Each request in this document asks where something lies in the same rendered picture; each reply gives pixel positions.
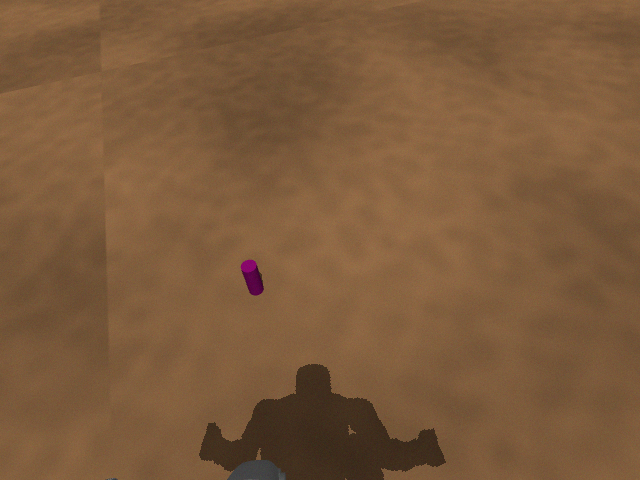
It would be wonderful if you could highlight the can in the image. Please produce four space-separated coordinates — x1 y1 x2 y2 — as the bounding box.
241 260 264 296

